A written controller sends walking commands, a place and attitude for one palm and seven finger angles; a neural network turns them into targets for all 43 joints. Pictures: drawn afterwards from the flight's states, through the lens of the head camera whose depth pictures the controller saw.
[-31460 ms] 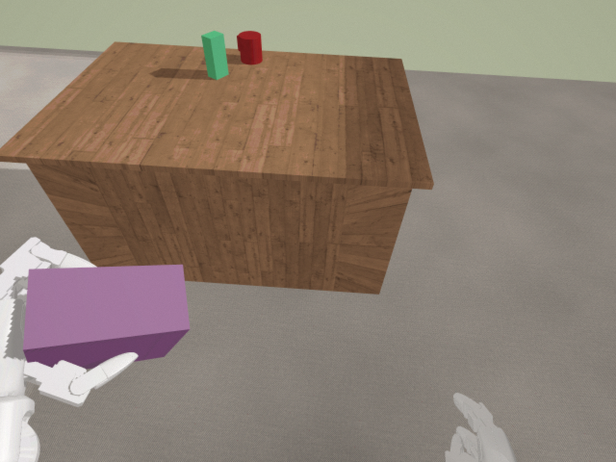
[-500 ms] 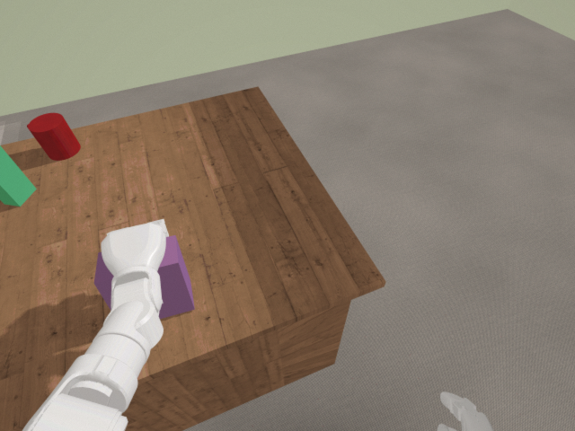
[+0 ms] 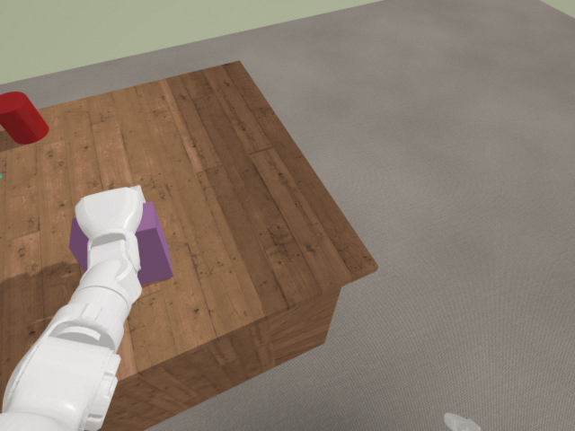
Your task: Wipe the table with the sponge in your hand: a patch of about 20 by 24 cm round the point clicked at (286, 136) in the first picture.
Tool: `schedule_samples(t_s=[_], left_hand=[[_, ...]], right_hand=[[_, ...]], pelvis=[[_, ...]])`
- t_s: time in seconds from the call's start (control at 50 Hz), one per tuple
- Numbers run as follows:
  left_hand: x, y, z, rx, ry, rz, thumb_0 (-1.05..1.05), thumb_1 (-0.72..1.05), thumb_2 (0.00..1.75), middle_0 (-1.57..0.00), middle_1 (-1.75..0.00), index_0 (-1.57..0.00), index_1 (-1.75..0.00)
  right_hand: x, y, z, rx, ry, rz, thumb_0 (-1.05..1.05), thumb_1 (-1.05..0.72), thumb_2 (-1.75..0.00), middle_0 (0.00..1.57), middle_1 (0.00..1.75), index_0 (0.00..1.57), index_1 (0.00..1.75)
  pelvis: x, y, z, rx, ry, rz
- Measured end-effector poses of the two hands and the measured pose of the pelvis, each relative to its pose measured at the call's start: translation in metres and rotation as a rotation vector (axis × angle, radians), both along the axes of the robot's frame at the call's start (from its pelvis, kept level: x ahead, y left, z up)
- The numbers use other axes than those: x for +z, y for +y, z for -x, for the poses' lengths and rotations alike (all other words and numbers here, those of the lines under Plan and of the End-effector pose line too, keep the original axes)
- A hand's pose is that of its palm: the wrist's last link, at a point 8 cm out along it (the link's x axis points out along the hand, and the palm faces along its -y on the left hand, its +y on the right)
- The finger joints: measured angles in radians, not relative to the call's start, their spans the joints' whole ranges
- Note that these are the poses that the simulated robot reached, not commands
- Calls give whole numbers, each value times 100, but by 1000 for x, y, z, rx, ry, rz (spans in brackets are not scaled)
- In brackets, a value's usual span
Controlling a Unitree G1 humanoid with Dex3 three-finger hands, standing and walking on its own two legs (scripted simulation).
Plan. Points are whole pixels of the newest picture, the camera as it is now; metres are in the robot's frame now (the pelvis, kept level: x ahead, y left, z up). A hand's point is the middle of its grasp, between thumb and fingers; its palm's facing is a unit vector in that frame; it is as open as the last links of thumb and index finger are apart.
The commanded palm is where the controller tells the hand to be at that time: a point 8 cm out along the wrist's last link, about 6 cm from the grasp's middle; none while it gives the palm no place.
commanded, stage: wipe forward along the middle lane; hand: left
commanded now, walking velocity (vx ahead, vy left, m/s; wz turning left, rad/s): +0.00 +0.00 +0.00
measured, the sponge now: (129, 257) +0.39 +0.29 -0.05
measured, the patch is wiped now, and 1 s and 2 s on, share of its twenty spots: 1.00 1.00 1.00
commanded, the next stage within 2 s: slide back across to the first lane in 0.52 s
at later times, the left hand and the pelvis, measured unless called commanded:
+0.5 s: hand (119, 212) +0.44 +0.30 +0.00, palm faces -0.12 +0.01 -0.99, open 10.7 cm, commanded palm +0.43 +0.29 +0.03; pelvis +0.01 +0.01 +0.00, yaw -1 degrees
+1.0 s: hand (87, 206) +0.45 +0.35 +0.01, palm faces -0.13 -0.03 -0.99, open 10.7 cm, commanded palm +0.42 +0.35 +0.06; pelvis +0.03 +0.03 +0.00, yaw -2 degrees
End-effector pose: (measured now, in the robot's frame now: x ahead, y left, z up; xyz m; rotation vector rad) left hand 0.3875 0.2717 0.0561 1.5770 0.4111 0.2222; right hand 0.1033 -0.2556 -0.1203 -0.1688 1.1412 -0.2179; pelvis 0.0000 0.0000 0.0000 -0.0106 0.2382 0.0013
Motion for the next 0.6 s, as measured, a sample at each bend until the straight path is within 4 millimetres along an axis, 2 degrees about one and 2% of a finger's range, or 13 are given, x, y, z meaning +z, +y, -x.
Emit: schedule_samples(t_s=[0.38,0.6], left_hand=[[-2,12,-33,-1,1,-11,2,-55,104,-67,-128,-68,-129],[1,27,-54,26,7,-4,2,-55,104,-67,-128,-68,-129]], right_hand=[[-6,7,22,-37,89,-1,1,-91,-89,20,30,20,30],[-4,8,34,-47,117,15,1,-91,-89,20,30,20,30]], pelvis=[[-4,12,-10,-5,51,13],[-6,15,-9,-6,79,19]])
